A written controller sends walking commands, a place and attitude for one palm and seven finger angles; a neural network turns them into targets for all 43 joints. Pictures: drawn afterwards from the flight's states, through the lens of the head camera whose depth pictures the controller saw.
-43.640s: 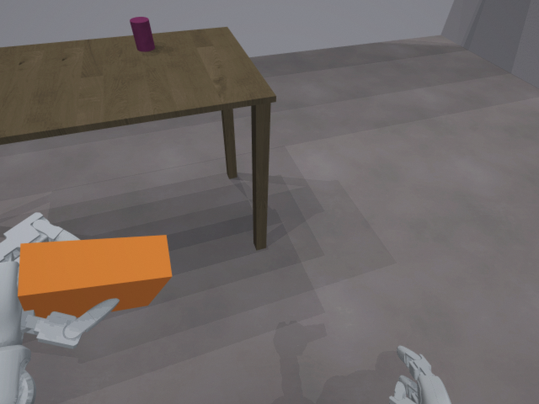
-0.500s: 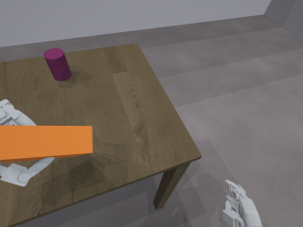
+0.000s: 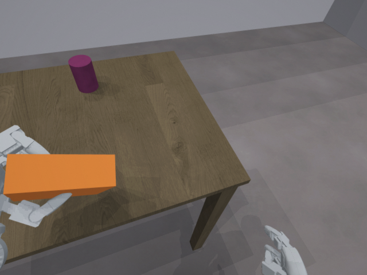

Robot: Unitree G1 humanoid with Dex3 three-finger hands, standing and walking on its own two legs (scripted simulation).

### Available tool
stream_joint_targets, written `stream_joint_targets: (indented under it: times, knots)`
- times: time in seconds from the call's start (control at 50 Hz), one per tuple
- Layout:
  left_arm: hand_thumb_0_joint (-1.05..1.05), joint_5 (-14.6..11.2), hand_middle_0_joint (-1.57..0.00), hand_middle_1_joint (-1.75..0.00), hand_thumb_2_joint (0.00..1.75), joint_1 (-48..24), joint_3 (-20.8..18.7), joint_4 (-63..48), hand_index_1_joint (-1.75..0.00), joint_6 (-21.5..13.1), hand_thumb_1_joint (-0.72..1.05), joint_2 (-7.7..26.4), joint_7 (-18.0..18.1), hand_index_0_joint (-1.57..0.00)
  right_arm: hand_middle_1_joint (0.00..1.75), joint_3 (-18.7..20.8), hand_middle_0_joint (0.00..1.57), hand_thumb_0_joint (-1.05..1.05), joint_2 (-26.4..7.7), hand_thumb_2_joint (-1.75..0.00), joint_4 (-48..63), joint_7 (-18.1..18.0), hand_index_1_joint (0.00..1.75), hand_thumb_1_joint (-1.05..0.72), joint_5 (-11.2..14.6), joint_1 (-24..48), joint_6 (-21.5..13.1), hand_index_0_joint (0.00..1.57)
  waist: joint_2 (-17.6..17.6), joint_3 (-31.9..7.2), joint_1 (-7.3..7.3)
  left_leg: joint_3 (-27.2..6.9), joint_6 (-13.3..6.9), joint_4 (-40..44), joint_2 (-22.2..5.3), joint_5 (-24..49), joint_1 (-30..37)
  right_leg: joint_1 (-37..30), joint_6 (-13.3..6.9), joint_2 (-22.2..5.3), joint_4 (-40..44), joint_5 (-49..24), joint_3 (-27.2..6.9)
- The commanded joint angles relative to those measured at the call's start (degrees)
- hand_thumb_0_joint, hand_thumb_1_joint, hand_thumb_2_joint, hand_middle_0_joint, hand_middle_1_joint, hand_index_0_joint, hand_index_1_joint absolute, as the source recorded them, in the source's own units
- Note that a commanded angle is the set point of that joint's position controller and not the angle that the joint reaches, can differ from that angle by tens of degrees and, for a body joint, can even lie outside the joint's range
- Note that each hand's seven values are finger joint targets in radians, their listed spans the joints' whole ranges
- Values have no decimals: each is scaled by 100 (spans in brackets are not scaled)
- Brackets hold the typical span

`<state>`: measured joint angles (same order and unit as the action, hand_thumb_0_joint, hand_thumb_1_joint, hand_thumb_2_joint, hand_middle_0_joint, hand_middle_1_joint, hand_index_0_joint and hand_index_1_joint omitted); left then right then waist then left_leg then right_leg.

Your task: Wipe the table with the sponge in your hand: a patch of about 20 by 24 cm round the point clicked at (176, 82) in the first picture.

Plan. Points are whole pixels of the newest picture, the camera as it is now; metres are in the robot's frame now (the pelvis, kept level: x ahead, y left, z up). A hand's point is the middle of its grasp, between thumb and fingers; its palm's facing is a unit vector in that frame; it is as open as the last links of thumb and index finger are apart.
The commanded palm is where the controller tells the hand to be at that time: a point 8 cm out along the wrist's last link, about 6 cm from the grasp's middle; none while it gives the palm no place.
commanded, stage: come to a stop and stand still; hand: left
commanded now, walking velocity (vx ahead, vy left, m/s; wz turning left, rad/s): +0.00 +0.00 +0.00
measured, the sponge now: (78, 178) +0.24 +0.21 +0.13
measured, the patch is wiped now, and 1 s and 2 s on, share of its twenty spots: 0.00 0.00 0.00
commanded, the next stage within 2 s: look again from close up in 0.42 s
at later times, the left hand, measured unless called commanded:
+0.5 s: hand (43, 184) +0.21 +0.24 +0.15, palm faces +0.35 -0.87 -0.35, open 9.3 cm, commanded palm +0.16 +0.27 +0.18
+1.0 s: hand (40, 183) +0.21 +0.24 +0.16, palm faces +0.36 -0.87 -0.33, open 9.3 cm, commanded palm +0.16 +0.27 +0.18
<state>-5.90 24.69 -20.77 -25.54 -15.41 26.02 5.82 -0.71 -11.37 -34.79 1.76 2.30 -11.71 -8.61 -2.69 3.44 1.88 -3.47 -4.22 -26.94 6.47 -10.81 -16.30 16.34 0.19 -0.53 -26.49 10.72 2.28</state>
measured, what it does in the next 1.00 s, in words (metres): stands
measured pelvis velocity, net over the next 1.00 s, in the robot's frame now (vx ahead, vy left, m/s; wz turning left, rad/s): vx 0.00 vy -0.01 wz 0.00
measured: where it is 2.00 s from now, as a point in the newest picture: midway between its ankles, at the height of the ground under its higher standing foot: outside the picture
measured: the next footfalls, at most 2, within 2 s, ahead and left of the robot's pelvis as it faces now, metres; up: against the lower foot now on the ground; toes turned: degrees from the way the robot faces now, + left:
none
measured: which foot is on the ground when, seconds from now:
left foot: down 0.00-1.00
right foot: down 0.00-1.00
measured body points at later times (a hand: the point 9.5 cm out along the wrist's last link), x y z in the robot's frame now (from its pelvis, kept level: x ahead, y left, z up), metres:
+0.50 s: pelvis +0.00 -0.01 +0.00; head +0.02 +0.01 +0.45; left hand +0.19 +0.29 +0.17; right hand +0.18 -0.24 -0.07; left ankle +0.03 +0.06 -0.74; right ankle +0.04 -0.12 -0.74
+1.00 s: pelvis +0.00 -0.01 +0.00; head +0.01 +0.01 +0.45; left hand +0.19 +0.29 +0.18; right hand +0.18 -0.23 -0.07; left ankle +0.03 +0.06 -0.74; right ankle +0.04 -0.12 -0.74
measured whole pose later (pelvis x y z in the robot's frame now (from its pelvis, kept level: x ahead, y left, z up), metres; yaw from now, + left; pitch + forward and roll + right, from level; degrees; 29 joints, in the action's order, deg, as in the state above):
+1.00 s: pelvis +0.00 -0.01 +0.00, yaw +0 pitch +0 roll -1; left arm -7.3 26.1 -19.4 -25.5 -11.8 24.4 6.5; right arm 0.0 -10.8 -35.2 -0.1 2.5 -10.9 -7.7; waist -2.1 1.6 1.7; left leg -3.8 -3.5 -25.5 5.5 -10.0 -15.3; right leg 14.9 -0.5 0.4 -24.0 9.2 2.6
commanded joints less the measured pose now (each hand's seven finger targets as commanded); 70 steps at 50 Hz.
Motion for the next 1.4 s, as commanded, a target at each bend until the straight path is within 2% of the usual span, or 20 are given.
stream_joint_targets:
  times: [0.0, 0.04, 0.06, 0.14, 0.16, 0.34, 0.36, 0.44, 0.46, 0.54, 0.56, 0.64, 0.72, 0.84, 0.9, 1.04, 1.06, 1.14, 1.28, 1.38]
  knots:
    - [0, -55, -120, -160, 130, -398, -650, -1257, -160, -350, 10, 913, 83, -120, 30, 372, 20, 0, -901, -90, 883, -94, 30, -90, 54, 446, -363, 20, 562, -941, -34, -1049, 394, 856, -1105, -347, -296, -821, -103, -511, 214, 38, -479]
    - [0, -47, -120, -160, 130, -331, -720, -1187, -160, -304, 10, 1017, 111, -120, 30, 373, 20, 0, -937, -90, 858, -98, 30, -90, 82, 575, -369, 20, 669, -975, -57, -1016, 365, 803, -1076, -412, -164, -713, -116, -501, 290, 169, -578]
    - [0, -59, -120, -160, 130, -322, -592, -1232, -160, -316, 10, 814, 97, -120, 30, 364, 20, 0, -860, -90, 851, -106, 30, -90, 59, 467, -362, 20, 627, -997, -48, -1014, 379, 818, -1090, -359, -227, -817, -115, -514, 274, 77, -479]
    - [0, -71, -120, -160, 130, -314, -738, -1274, -160, -277, 10, 1037, 127, -120, 30, 378, 20, 0, -924, -90, 838, -119, 30, -90, 86, 545, -394, 20, 725, -1022, -68, -993, 377, 671, -1027, -189, -92, -700, -151, -551, 359, 62, -625]
    - [0, -86, -120, -160, 130, -285, -603, -1335, -160, -291, 10, 834, 114, -120, 30, 372, 20, 0, -860, -90, 840, -125, 30, -90, 64, 453, -386, 20, 684, -1077, -58, -991, 394, 683, -1046, -99, -118, -802, -148, -556, 331, -26, -527]
    - [0, -145, -120, -160, 130, -209, -672, -1121, -160, -139, 10, 935, 151, -120, 30, 388, 20, 0, -885, -90, 816, -175, 30, -90, 102, 611, -351, 20, 564, -969, -76, -897, 360, 538, -976, 33, 113, -555, -169, -640, 600, -25, -738]
    - [0, -154, -120, -160, 130, -228, -508, -1189, -160, -148, 10, 722, 132, -120, 30, 381, 20, 0, -837, -90, 823, -179, 30, -90, 85, 540, -338, 20, 528, -989, -74, -890, 364, 562, -997, 28, 89, -613, -166, -634, 577, -47, -673]
    - [0, -130, -120, -160, 130, -301, -643, -1212, -160, -104, 10, 928, 173, -120, 30, 384, 20, 0, -877, -90, 832, -190, 30, -90, 95, 627, -335, 20, 602, -997, -86, -934, 337, 572, -989, -96, 109, -572, -169, -630, 626, 60, -754]
    - [0, -140, -120, -160, 130, -321, -495, -1257, -160, -112, 10, 747, 162, -120, 30, 362, 20, 0, -826, -90, 844, -194, 30, -90, 74, 579, -320, 20, 638, -976, -77, -933, 333, 615, -1007, -132, 27, -641, -163, -626, 618, 56, -685]
    - [0, -108, -120, -160, 130, -344, -631, -1307, -160, -98, 10, 948, 196, -120, 30, 373, 20, 0, -875, -90, 847, -197, 30, -90, 95, 650, -340, 20, 753, -1024, -87, -1002, 340, 663, -1036, -81, 85, -638, -150, -596, 541, 23, -680]
    - [0, -121, -120, -160, 130, -283, -519, -1316, -160, -102, 10, 764, 180, -120, 30, 358, 20, 0, -799, -90, 856, -206, 30, -90, 71, 590, -330, 20, 688, -1040, -68, -995, 342, 699, -1053, -68, 28, -719, -135, -584, 517, -26, -593]
    - [0, -124, -120, -160, 130, -265, -626, -1248, -160, -65, 10, 915, 190, -120, 30, 377, 20, 0, -856, -90, 834, -211, 30, -90, 84, 641, -321, 20, 699, -1036, -86, -975, 360, 632, -1023, 79, 126, -653, -153, -604, 567, -124, -698]
    - [0, -158, -120, -160, 130, -297, -525, -1299, -160, -67, 10, 773, 144, -120, 30, 381, 20, 0, -830, -90, 856, -217, 30, -90, 68, 559, -301, 20, 494, -1066, -64, -975, 379, 620, -1042, 288, 125, -720, -143, -634, 555, -286, -664]
    - [0, -140, -120, -160, 130, -262, -580, -1266, -160, -30, 10, 860, 183, -120, 30, 385, 20, 0, -846, -90, 841, -226, 30, -90, 98, 664, -271, 20, 627, -1041, -90, -985, 382, 662, -1044, 177, 154, -682, -142, -616, 577, -188, -679]
    - [0, -182, -120, -160, 130, -330, -576, -1267, -160, -42, 10, 787, 157, -120, 30, 382, 20, 0, -778, -90, 844, -259, 30, -90, 53, 590, -257, 20, 502, -1033, -57, -1043, 409, 791, -1152, 140, 112, -666, -89, -522, 528, -154, -576]
    - [0, -176, -120, -160, 130, -490, -563, -1290, -160, 6, 10, 811, 151, -120, 30, 392, 20, 0, -708, -90, 847, -267, 30, -90, 61, 661, -230, 20, 819, -1020, -70, -1160, 436, 1003, -1373, -168, 90, -514, -44, -384, 325, 71, -519]
    - [0, -181, -120, -160, 130, -491, -403, -1292, -160, 16, 10, 609, 134, -120, 30, 377, 20, 0, -644, -90, 856, -263, 30, -90, 50, 612, -208, 20, 829, -1015, -69, -1171, 428, 1046, -1414, -310, 32, -517, -44, -372, 309, 107, -490]
    - [0, -153, -120, -160, 130, -530, -538, -1391, -160, 59, 10, 793, 168, -120, 30, 393, 20, 0, -652, -90, 871, -255, 30, -90, 54, 631, -182, 20, 976, -1040, -71, -1148, 418, 1001, -1435, -401, -17, -504, -63, -352, 283, 110, -517]
    - [0, -283, -120, -160, 130, -287, -522, -1439, -160, 200, 10, 714, 160, -120, 30, 393, 20, 0, -608, -90, 901, -266, 30, -90, 44, 573, -82, 20, 698, -1204, -58, -860, 396, 559, -1351, 235, 113, -514, -131, -497, 452, -330, -650]
    - [0, -354, -120, -160, 130, -222, -511, -1417, -160, 340, 10, 712, 172, -120, 30, 389, 20, 0, -610, -90, 899, -297, 30, -90, 69, 575, -10, 20, 510, -1152, -84, -688, 339, 350, -1298, 134, 202, -347, -171, -630, 637, -285, -809]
